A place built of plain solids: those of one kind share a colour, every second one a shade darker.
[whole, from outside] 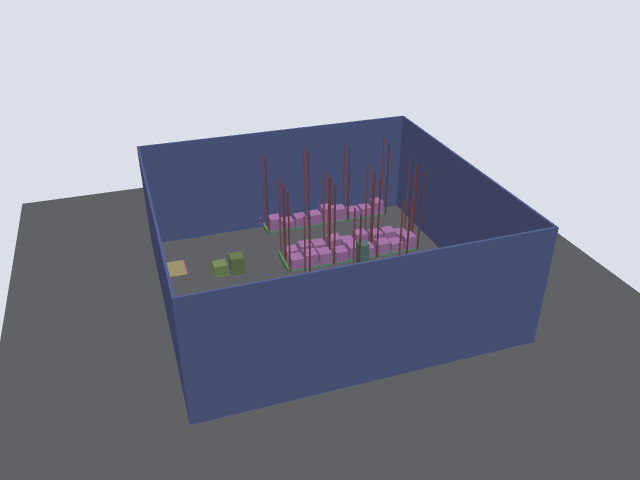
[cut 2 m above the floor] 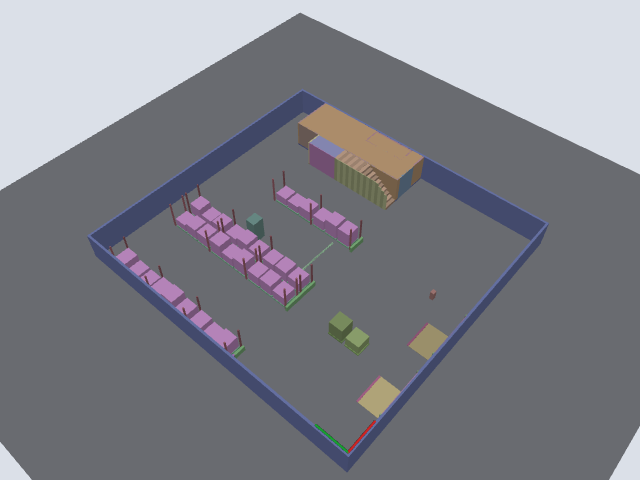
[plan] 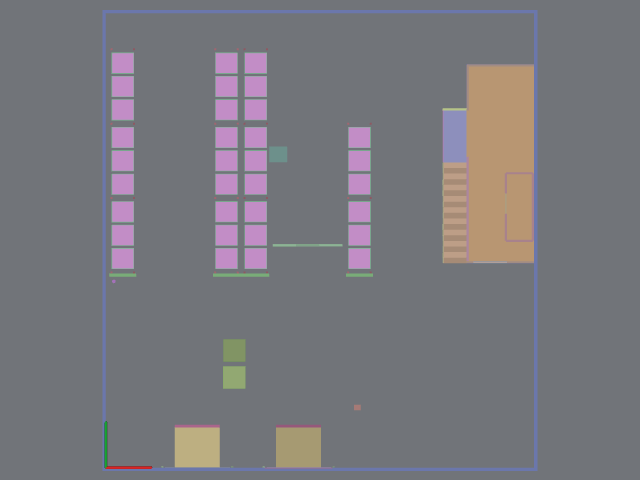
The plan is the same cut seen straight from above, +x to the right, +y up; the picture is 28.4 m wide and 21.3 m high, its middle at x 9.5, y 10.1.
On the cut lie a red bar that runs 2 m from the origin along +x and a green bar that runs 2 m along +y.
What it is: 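Racking aisles and the goods-in floor of a storage hall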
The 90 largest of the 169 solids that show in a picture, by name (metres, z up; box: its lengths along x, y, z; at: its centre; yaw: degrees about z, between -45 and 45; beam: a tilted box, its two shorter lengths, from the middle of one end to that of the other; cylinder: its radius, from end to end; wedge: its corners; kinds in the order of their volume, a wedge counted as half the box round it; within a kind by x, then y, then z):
{
 "mezz_deck_1": {"box": [3.0, 8.84, 3.82], "at": [17.5, 13.48, 1.86]},
 "wall_1": {"box": [0.15, 20.46, 7.87], "at": [-0.07, 10.08, 3.89]},
 "wall_2": {"box": [19.3, 0.15, 7.87], "at": [9.5, -0.07, 3.89]},
 "wall_3": {"box": [19.3, 0.15, 7.87], "at": [9.5, 20.24, 3.89]},
 "wall_4": {"box": [0.15, 20.46, 7.87], "at": [19.07, 10.08, 3.89]},
 "row_load_1": {"box": [0.95, 0.89, 0.99], "at": [0.75, 9.28, 0.63]},
 "row_load_2": {"box": [0.95, 0.89, 0.57], "at": [0.75, 10.31, 0.43]},
 "row_load_3": {"box": [0.95, 0.89, 0.76], "at": [0.75, 11.35, 0.52]},
 "row_load_4": {"box": [0.95, 0.89, 0.8], "at": [0.75, 12.58, 0.54]},
 "row_load_5": {"box": [0.95, 0.89, 1.19], "at": [0.75, 13.61, 0.73]},
 "row_load_6": {"box": [0.95, 0.89, 0.96], "at": [0.75, 14.65, 0.62]},
 "row_load_7": {"box": [0.95, 0.89, 0.63], "at": [0.75, 15.88, 0.45]},
 "row_load_8": {"box": [0.95, 0.89, 0.67], "at": [0.75, 16.91, 0.48]},
 "row_load_9": {"box": [0.95, 0.89, 1.03], "at": [0.75, 17.95, 0.65]},
 "row_load_10": {"box": [0.95, 0.89, 0.73], "at": [5.35, 9.28, 0.5]},
 "row_load_11": {"box": [0.95, 0.89, 0.94], "at": [5.35, 10.31, 0.61]},
 "row_load_12": {"box": [0.95, 0.89, 0.86], "at": [5.35, 11.35, 0.57]},
 "row_load_13": {"box": [0.95, 0.89, 1.06], "at": [5.35, 12.58, 0.67]},
 "row_load_14": {"box": [0.95, 0.89, 0.73], "at": [5.35, 13.61, 0.5]},
 "row_load_15": {"box": [0.95, 0.89, 1.12], "at": [5.35, 14.65, 0.7]},
 "row_load_16": {"box": [0.95, 0.89, 0.91], "at": [5.35, 15.88, 0.59]},
 "row_load_17": {"box": [0.95, 0.89, 0.92], "at": [5.35, 16.91, 0.6]},
 "row_load_18": {"box": [0.95, 0.89, 0.6], "at": [5.35, 17.95, 0.44]},
 "row_load_19": {"box": [0.95, 0.89, 0.79], "at": [6.65, 9.28, 0.53]},
 "row_load_20": {"box": [0.95, 0.89, 0.94], "at": [6.65, 10.31, 0.61]},
 "row_load_21": {"box": [0.95, 0.89, 0.83], "at": [6.65, 11.35, 0.56]},
 "row_load_22": {"box": [0.95, 0.89, 0.75], "at": [6.65, 12.58, 0.51]},
 "row_load_23": {"box": [0.95, 0.89, 0.94], "at": [6.65, 13.61, 0.61]},
 "row_load_24": {"box": [0.95, 0.89, 0.65], "at": [6.65, 14.65, 0.47]},
 "row_load_25": {"box": [0.95, 0.89, 0.8], "at": [6.65, 15.88, 0.54]},
 "row_load_26": {"box": [0.95, 0.89, 0.65], "at": [6.65, 16.91, 0.46]},
 "row_load_27": {"box": [0.95, 0.89, 0.98], "at": [6.65, 17.95, 0.63]},
 "row_load_28": {"box": [0.95, 0.89, 1.12], "at": [11.25, 9.28, 0.7]},
 "row_load_29": {"box": [0.95, 0.89, 1.2], "at": [11.25, 10.31, 0.74]},
 "row_load_30": {"box": [0.95, 0.89, 0.85], "at": [11.25, 11.35, 0.56]},
 "row_load_31": {"box": [0.95, 0.89, 0.87], "at": [11.25, 12.58, 0.57]},
 "row_load_32": {"box": [0.95, 0.89, 0.63], "at": [11.25, 13.61, 0.45]},
 "row_load_33": {"box": [0.95, 0.89, 0.65], "at": [11.25, 14.65, 0.47]},
 "mezz_head_landing_1": {"box": [1.02, 2.3, 3.82], "at": [15.49, 14.69, 1.86]},
 "mezz_steps_1": {"box": [1.02, 0.25, 0.84], "at": [15.49, 9.94, 0.37]},
 "mezz_steps_2": {"box": [1.02, 0.25, 1.04], "at": [15.49, 10.19, 0.47]},
 "mezz_steps_3": {"box": [1.02, 0.25, 1.24], "at": [15.49, 10.43, 0.57]},
 "mezz_steps_4": {"box": [1.02, 0.25, 1.44], "at": [15.49, 10.68, 0.67]},
 "mezz_steps_5": {"box": [1.02, 0.25, 1.64], "at": [15.49, 10.93, 0.77]},
 "mezz_steps_6": {"box": [1.02, 0.25, 1.83], "at": [15.49, 11.18, 0.87]},
 "mezz_steps_7": {"box": [1.02, 0.25, 2.03], "at": [15.49, 11.43, 0.97]},
 "mezz_steps_8": {"box": [1.02, 0.25, 2.23], "at": [15.49, 11.68, 1.07]},
 "mezz_steps_9": {"box": [1.02, 0.25, 2.43], "at": [15.49, 11.93, 1.16]},
 "mezz_steps_10": {"box": [1.02, 0.25, 2.63], "at": [15.49, 12.18, 1.26]},
 "mezz_steps_11": {"box": [1.02, 0.25, 2.83], "at": [15.49, 12.43, 1.36]},
 "mezz_steps_12": {"box": [1.02, 0.25, 3.02], "at": [15.49, 12.68, 1.46]},
 "mezz_steps_13": {"box": [1.02, 0.25, 3.22], "at": [15.49, 12.92, 1.56]},
 "mezz_steps_14": {"box": [1.02, 0.25, 3.42], "at": [15.49, 13.17, 1.66]},
 "mezz_steps_15": {"box": [1.02, 0.25, 3.62], "at": [15.49, 13.42, 1.76]},
 "office_1": {"box": [0.1, 1.2, 6.32], "at": [17.75, 10.66, 3.11]},
 "office_2": {"box": [0.1, 0.9, 6.32], "at": [17.75, 12.61, 3.11]},
 "office_3": {"box": [1.2, 0.1, 6.32], "at": [18.35, 10.06, 3.11]},
 "office_4": {"box": [1.2, 0.1, 6.32], "at": [18.35, 13.06, 3.11]},
 "office_5": {"box": [0.1, 3.0, 6.32], "at": [18.95, 11.56, 3.11]},
 "mezz_par_whole_1": {"box": [0.1, 1.96, 4.82], "at": [16.05, 16.82, 2.36]},
 "mezz_par_whole_2": {"box": [3.0, 0.1, 4.82], "at": [17.5, 17.85, 2.36]},
 "mezz_par_whole_3": {"box": [1.2, 0.1, 4.82], "at": [18.4, 9.11, 2.36]},
 "row_pal_1": {"box": [1.0, 0.94, 0.19], "at": [0.75, 9.28, 0.04]},
 "row_pal_2": {"box": [1.0, 0.94, 0.19], "at": [0.75, 10.31, 0.04]},
 "row_pal_3": {"box": [1.0, 0.94, 0.19], "at": [0.75, 12.58, 0.04]},
 "row_pal_4": {"box": [1.0, 0.94, 0.19], "at": [0.75, 13.61, 0.04]},
 "row_pal_5": {"box": [1.0, 0.94, 0.19], "at": [0.75, 14.65, 0.04]},
 "row_pal_6": {"box": [1.0, 0.94, 0.19], "at": [0.75, 15.88, 0.04]},
 "row_pal_7": {"box": [1.0, 0.94, 0.19], "at": [0.75, 16.91, 0.04]},
 "row_pal_8": {"box": [1.0, 0.94, 0.19], "at": [0.75, 17.95, 0.04]},
 "row_pal_9": {"box": [1.0, 0.94, 0.19], "at": [5.35, 9.28, 0.04]},
 "row_pal_10": {"box": [1.0, 0.94, 0.19], "at": [5.35, 10.31, 0.04]},
 "row_pal_11": {"box": [1.0, 0.94, 0.19], "at": [5.35, 11.35, 0.04]},
 "row_pal_12": {"box": [1.0, 0.94, 0.19], "at": [6.65, 9.28, 0.04]},
 "row_pal_13": {"box": [1.0, 0.94, 0.19], "at": [6.65, 10.31, 0.04]},
 "row_pal_14": {"box": [1.0, 0.94, 0.19], "at": [6.65, 11.35, 0.04]},
 "mezz_par_1": {"box": [0.1, 4.63, 4.78], "at": [16.05, 11.48, 2.34]},
 "lane_load_1": {"box": [0.95, 0.95, 0.72], "at": [5.7, 4.0, 0.5]},
 "lane_load_2": {"box": [0.95, 0.95, 1.08], "at": [5.7, 5.2, 0.68]},
 "left_cage_1": {"box": [0.8, 0.7, 1.75], "at": [7.65, 13.9, 0.82]},
 "shutter_1": {"box": [3.0, 0.05, 3.25], "at": [4.05, -0.03, 1.57]},
 "shutter_2": {"box": [3.0, 0.05, 3.25], "at": [8.55, -0.03, 1.57]},
 "mezz_gate_base_1": {"box": [1.5, 0.1, 3.82], "at": [17.05, 9.11, 1.86]},
 "mezz_landing_1": {"box": [1.06, 0.1, 4.78], "at": [15.47, 15.89, 2.34]},
 "leveller_1": {"box": [2.0, 1.78, 0.07], "at": [4.05, 0.89, -0.02]},
 "leveller_2": {"box": [2.0, 1.78, 0.07], "at": [8.55, 0.89, -0.02]},
 "mezz_rail_head_1": {"box": [0.04, 2.3, 4.82], "at": [14.96, 14.69, 2.36]},
 "lane_pal_1": {"box": [1.0, 1.0, 0.19], "at": [5.7, 4.0, 0.04]},
 "lane_pal_2": {"box": [1.0, 1.0, 0.19], "at": [5.7, 5.2, 0.04]},
 "office_door_leaf_1": {"box": [0.06, 0.9, 5.92], "at": [17.75, 11.71, 2.91]}
}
